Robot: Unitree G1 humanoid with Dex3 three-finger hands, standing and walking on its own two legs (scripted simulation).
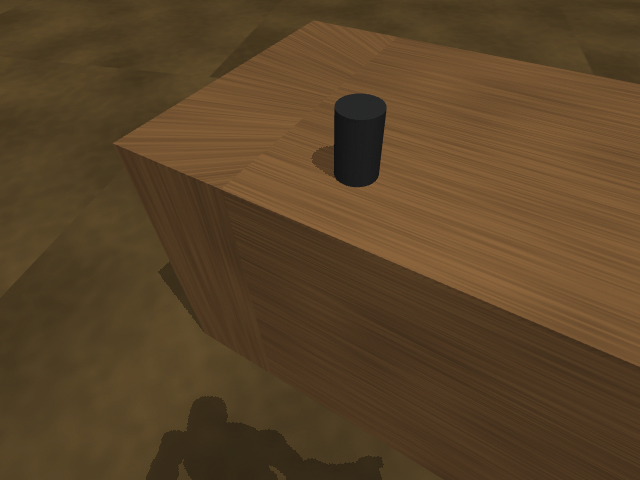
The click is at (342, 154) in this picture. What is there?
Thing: squat round
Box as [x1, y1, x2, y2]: [334, 94, 386, 186]
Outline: 350,94 338,99 334,107 334,175 340,182 346,185 363,186 373,182 378,175 386,106 381,99 373,95
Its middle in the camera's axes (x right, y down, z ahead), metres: +0.07 -0.17 +0.67
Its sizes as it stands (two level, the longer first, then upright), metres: 0.084 0.084 0.135
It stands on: a support 0.80 m high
